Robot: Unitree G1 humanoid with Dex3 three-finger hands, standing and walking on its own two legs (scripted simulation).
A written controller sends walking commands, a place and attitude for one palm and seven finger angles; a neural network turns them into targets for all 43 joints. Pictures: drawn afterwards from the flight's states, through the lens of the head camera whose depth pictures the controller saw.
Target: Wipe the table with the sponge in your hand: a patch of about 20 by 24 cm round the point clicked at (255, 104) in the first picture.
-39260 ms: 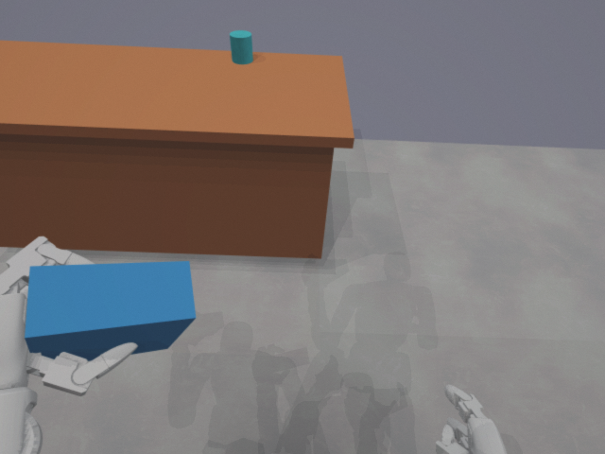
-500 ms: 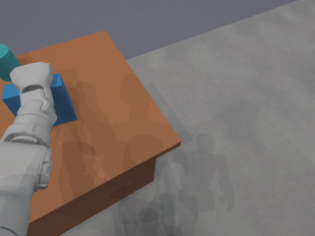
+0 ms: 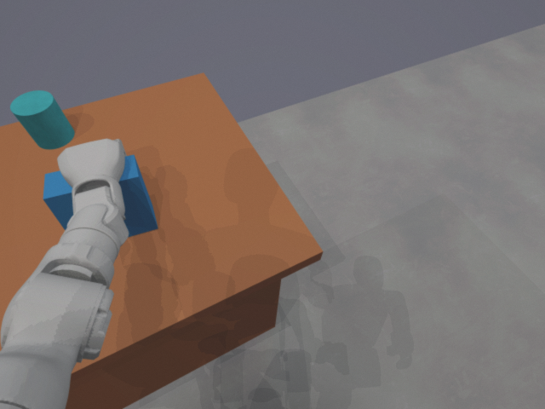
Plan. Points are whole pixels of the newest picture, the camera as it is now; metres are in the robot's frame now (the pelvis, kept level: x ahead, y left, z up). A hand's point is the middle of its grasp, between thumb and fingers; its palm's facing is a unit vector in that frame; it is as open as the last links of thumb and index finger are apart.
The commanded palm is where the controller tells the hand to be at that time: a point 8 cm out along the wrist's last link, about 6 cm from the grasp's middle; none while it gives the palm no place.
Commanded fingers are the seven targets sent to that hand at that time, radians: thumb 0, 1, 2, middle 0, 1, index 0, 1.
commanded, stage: wipe back along the middle lane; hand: left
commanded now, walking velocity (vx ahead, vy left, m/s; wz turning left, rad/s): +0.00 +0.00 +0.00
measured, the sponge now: (110, 212) +0.44 +0.27 -0.02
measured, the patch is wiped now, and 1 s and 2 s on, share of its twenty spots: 0.40 0.65 0.65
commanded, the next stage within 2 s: slide across to the third lane in 1.04 s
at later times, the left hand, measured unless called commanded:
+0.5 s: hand (116, 203) +0.42 +0.24 +0.03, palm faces -0.07 -0.01 -1.00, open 10.2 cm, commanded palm +0.39 +0.22 +0.08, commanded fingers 0.00 0.10 1.30 -1.20 -1.60 -1.20 -1.60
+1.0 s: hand (125, 234) +0.37 +0.21 +0.03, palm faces -0.03 -0.04 -1.00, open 10.2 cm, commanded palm +0.33 +0.20 +0.07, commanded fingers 0.00 0.10 1.30 -1.20 -1.60 -1.20 -1.60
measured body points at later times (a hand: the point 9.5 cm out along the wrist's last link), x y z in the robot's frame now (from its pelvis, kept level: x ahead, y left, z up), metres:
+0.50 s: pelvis +0.01 +0.01 +0.00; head +0.05 +0.00 +0.45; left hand +0.42 +0.24 +0.09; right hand +0.12 -0.23 -0.14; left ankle -0.03 +0.09 -0.73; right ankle -0.01 -0.11 -0.73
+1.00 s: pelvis +0.01 +0.00 +0.01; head +0.01 -0.02 +0.46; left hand +0.37 +0.21 +0.09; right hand +0.19 -0.24 -0.11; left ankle -0.03 +0.09 -0.73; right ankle -0.01 -0.11 -0.73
